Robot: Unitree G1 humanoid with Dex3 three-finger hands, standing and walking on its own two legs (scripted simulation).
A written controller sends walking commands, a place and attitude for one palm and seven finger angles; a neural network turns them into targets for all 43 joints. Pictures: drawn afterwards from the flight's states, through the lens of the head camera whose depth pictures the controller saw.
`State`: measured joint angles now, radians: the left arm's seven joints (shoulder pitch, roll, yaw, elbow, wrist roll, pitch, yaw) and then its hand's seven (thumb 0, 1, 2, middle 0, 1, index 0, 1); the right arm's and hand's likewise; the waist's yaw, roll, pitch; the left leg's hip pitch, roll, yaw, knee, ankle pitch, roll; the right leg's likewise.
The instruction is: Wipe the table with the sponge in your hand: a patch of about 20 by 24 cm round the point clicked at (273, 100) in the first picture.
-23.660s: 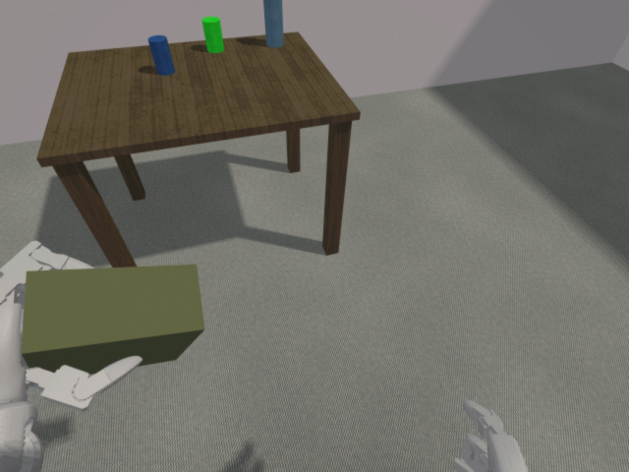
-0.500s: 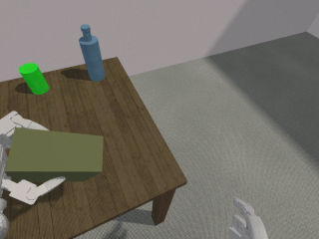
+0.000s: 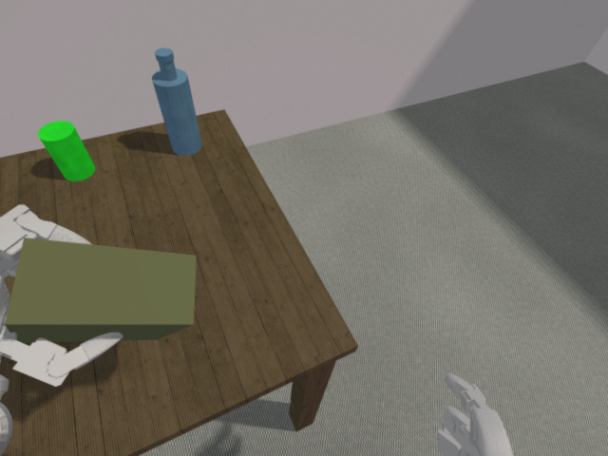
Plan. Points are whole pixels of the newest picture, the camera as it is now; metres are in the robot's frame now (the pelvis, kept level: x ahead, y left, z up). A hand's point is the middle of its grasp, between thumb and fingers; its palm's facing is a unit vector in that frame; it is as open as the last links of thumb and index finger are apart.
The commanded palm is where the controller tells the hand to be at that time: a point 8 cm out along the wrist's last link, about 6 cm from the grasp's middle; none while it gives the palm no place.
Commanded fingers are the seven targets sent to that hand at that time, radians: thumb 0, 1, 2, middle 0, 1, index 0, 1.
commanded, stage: shuffle to correct the standing spot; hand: left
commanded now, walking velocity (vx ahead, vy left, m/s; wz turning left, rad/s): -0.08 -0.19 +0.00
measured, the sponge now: (130, 300) +0.24 +0.20 +0.13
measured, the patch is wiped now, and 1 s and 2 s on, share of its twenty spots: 0.00 0.00 0.00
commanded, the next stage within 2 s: none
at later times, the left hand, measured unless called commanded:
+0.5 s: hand (75, 297) +0.22 +0.23 +0.17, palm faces +0.33 -0.84 -0.43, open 10.6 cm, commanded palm +0.16 +0.27 +0.18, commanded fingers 0.00 0.10 1.30 -1.20 -1.60 -1.20 -1.60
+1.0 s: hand (68, 302) +0.22 +0.24 +0.16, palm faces +0.34 -0.85 -0.41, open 10.6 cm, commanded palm +0.16 +0.28 +0.18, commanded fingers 0.00 0.10 1.30 -1.20 -1.60 -1.20 -1.60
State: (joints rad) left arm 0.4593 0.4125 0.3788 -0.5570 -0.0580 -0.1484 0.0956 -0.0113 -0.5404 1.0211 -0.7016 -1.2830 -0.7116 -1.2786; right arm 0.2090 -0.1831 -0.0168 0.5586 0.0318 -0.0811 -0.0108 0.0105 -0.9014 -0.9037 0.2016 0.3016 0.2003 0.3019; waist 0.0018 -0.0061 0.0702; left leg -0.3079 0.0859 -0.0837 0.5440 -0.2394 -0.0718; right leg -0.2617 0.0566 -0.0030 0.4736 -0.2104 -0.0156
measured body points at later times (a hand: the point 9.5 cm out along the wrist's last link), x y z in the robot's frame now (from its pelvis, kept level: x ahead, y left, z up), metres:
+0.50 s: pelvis +0.00 -0.01 +0.00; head +0.03 +0.00 +0.45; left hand +0.20 +0.27 +0.19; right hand +0.17 -0.24 -0.08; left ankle +0.03 +0.16 -0.73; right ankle +0.03 -0.11 -0.73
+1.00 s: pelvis +0.00 +0.00 +0.00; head +0.03 +0.01 +0.45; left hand +0.20 +0.28 +0.18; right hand +0.17 -0.23 -0.08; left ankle +0.03 +0.16 -0.73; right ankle +0.03 -0.11 -0.73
